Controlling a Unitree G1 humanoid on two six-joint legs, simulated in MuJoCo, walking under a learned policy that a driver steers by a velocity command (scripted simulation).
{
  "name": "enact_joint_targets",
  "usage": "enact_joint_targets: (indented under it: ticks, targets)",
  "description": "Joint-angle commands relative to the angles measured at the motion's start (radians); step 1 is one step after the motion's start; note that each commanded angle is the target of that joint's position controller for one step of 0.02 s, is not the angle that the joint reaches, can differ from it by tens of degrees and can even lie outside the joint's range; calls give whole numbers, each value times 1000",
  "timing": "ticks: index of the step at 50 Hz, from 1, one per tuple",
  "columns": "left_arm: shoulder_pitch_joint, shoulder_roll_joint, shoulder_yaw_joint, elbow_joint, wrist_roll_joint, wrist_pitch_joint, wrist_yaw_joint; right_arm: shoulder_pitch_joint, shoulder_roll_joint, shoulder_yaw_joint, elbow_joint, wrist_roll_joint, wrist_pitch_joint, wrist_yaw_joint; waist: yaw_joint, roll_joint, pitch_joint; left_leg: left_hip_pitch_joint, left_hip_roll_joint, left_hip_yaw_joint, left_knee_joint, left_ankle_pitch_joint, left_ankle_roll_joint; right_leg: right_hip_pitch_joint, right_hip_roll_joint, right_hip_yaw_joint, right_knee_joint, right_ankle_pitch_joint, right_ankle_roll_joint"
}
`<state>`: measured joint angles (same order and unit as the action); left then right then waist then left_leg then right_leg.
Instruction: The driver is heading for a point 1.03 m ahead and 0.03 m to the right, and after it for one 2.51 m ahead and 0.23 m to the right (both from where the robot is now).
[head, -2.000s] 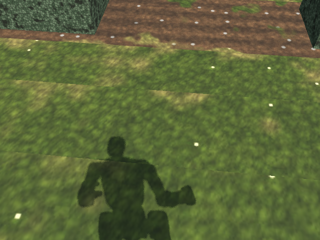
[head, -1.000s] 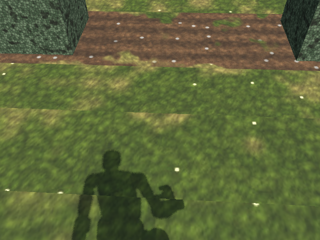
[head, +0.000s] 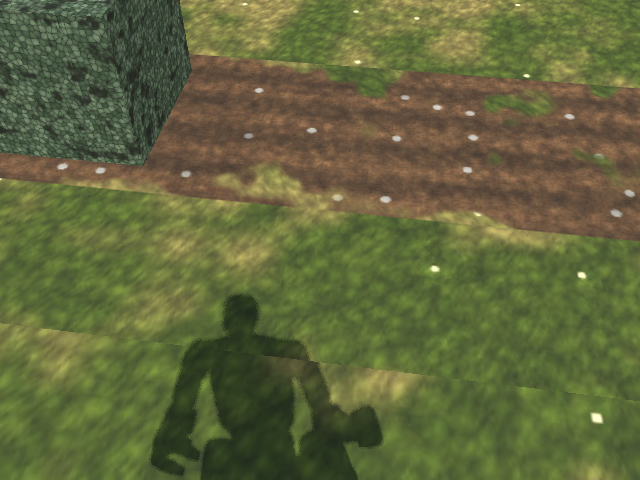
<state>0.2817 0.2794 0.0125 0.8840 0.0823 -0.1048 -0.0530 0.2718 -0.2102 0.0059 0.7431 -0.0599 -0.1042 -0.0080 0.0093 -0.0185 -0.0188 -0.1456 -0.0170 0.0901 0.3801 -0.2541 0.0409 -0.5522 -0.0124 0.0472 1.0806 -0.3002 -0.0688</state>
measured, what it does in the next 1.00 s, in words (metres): goes down: right foot 0.17 m lower, then left foot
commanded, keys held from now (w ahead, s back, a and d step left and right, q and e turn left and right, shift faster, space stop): w+e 0.30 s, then w+q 0.70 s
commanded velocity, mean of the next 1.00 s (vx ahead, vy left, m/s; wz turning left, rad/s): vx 0.50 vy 0.00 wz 0.00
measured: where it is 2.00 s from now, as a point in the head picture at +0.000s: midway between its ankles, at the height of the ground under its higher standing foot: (348, 308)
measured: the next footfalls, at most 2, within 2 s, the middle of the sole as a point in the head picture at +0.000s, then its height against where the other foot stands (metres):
right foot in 0.38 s outside the picture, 0.17 m lower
left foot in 0.86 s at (327, 418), level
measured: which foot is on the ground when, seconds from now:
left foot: down 0.00-0.40, up 0.42-0.84, down 0.86-1.00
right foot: up 0.00-0.36, down 0.38-0.88, up 0.90-1.00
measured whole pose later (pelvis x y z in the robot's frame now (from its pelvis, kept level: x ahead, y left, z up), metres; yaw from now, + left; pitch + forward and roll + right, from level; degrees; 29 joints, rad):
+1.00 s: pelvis +0.64 -0.05 -0.19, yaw +3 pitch -1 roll +1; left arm 0.25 0.23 0.01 0.92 0.08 -0.10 -0.04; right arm 0.28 -0.25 -0.05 0.93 -0.04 -0.15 0.04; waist -0.04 -0.03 0.04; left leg -0.39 -0.12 -0.01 0.60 -0.20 0.11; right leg -0.33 -0.05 0.04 1.22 -0.45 -0.04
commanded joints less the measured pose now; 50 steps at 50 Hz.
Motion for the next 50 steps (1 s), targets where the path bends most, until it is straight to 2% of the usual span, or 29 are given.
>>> enact_joint_targets:
  ticks: [1,3,4,6,8,10,13,17,18,19,20,21,22,23,24,25,26,27,30,34,40,42,43,44,45,46,47,48,50]
  targets:
    - [-81,-21,-7,-83,-1,0,-43,83,-86,-20,-15,-24,-6,-27,-45,63,30,145,236,-144,-162,280,191,-210,-65,-25,-7,142,22]
    - [-59,-29,-11,-87,0,4,-77,134,-71,-21,26,-54,-2,-24,-34,62,53,101,260,-104,-122,378,189,-213,-82,-4,-19,281,13]
    - [-129,-20,-10,-113,7,0,-65,166,-11,1,56,-43,-21,-34,-43,49,77,211,259,-112,-110,269,154,-343,-121,70,-186,434,11]
    - [-186,-33,-13,-129,6,10,-47,281,-18,7,115,-33,-31,-33,-88,81,81,293,260,-102,-64,230,158,-394,-120,53,-323,618,26]
    - [-193,-44,-22,-127,2,18,-45,232,-38,18,112,-49,-25,-12,-63,78,81,-58,164,31,-25,82,124,-22,-91,-47,-449,879,-5]
    - [-220,-18,-17,-166,7,41,-51,248,-28,30,145,-67,-23,11,-46,69,152,-190,212,17,-4,14,126,89,-95,-41,-398,861,-27]
    - [-341,19,-15,-195,25,54,-53,379,-94,18,234,-24,-26,-12,-117,17,243,124,260,-31,93,28,103,-126,-122,-41,-595,663,-16]
    - [-286,14,-5,-119,23,55,-25,476,-121,16,330,-16,13,-11,-106,-40,203,173,202,7,306,181,55,130,-104,-87,-766,675,6]
    - [-130,57,21,-62,12,53,-10,462,-158,6,342,-25,28,13,-28,-87,146,83,174,35,462,249,42,385,-69,-133,-806,736,2]
    - [91,154,65,13,-2,40,1,460,-172,8,336,-66,38,51,50,-121,54,-101,161,43,641,249,2,753,-73,-126,-742,808,-40]
    - [378,216,87,63,7,56,-9,616,-6,40,365,-63,29,92,82,-248,-289,-413,61,65,1061,-188,-85,1381,-233,-7,-324,1339,-260]
    - [536,197,89,100,5,61,-25,574,-45,44,321,-26,28,124,187,-249,-572,-533,-4,-54,1478,-584,-115,1631,-431,205,-232,1526,-428]
    - [625,165,90,147,20,59,-4,247,-118,7,220,24,16,135,287,-122,-363,-786,-12,-92,1600,-614,-102,1486,-390,227,-362,1295,-338]
    - [485,219,104,128,-14,57,5,113,-120,3,134,44,-15,131,226,-117,-199,-919,64,-94,1547,-561,-93,1215,-409,253,-480,976,-318]
    - [297,149,84,83,-32,61,12,19,-111,3,94,27,-22,114,155,17,-65,-886,145,-135,1335,-464,-48,921,-423,235,-618,616,-283]
    - [217,130,72,68,-6,62,1,47,-112,-5,119,8,-25,95,79,33,42,-716,172,-134,1260,-427,-35,592,-425,166,-650,754,-282]
    - [101,-5,25,25,4,35,9,70,-43,10,115,-8,-20,71,-21,49,79,-553,220,-184,988,-231,0,332,-402,120,-771,726,-266]
    - [53,-38,13,12,-4,16,12,75,20,16,138,-15,-5,69,-53,25,136,-450,225,-173,779,-110,14,160,-372,70,-903,646,-276]
    - [15,41,36,18,-6,-24,15,158,31,21,148,-15,32,88,-122,-2,98,-325,214,-176,511,112,48,143,-335,-23,-958,572,-258]
    - [15,53,46,26,10,-23,15,-10,-13,16,93,16,32,90,-67,16,95,-414,175,-190,377,314,47,363,-311,-148,-908,580,-182]
    - [191,86,51,92,-12,4,29,-263,-112,-36,30,1,9,77,35,-18,175,-462,62,-66,233,218,56,633,-301,-245,-842,452,-107]
    - [154,122,58,68,9,12,28,-209,-148,-65,37,14,-6,64,-24,-37,112,-230,-39,20,289,175,94,561,-266,-311,-685,706,-80]
    - [150,122,60,58,23,4,22,-51,-213,-99,82,28,-21,51,-75,11,23,15,-85,11,329,274,132,437,-200,-365,-456,774,-34]
    - [256,5,24,58,49,-8,7,154,-253,-117,115,20,-21,32,-99,155,-222,493,49,-295,295,275,291,121,-107,-321,-155,418,59]
    - [173,23,21,32,29,-12,-41,411,-261,-109,187,7,-5,29,-192,162,-348,711,226,-752,28,-36,391,-106,67,-209,130,-297,93]
    - [-41,13,18,-18,-20,-13,-51,419,-243,-117,232,-5,-31,32,-255,109,-114,608,225,-773,-66,-215,298,-319,46,-17,213,-280,28]
    - [-150,32,20,-49,-36,-19,-25,294,-239,-119,212,16,-50,37,-227,95,35,379,217,-704,-66,-171,272,-345,-15,29,259,-214,18]
    - [-112,58,22,-56,-22,-20,7,221,-173,-92,204,26,-58,45,-157,90,-24,252,202,-684,-58,-73,300,-237,-44,68,246,-173,8]
    - [-52,-40,-9,-59,14,-7,49,84,-77,-48,183,17,-57,62,-35,32,0,-86,203,-626,-71,51,316,-30,-99,99,162,-88,16]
